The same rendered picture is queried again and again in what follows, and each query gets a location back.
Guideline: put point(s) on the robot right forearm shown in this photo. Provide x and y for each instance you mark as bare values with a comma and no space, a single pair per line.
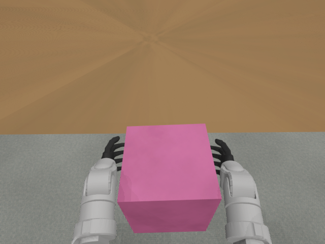
243,210

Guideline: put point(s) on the carton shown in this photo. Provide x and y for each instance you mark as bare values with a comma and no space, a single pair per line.
168,181

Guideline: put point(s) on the robot left hand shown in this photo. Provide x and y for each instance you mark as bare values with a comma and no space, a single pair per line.
109,150

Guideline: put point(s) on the robot left forearm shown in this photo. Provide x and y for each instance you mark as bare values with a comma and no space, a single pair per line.
96,220

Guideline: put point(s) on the robot right hand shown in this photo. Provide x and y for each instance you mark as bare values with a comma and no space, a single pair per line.
224,151

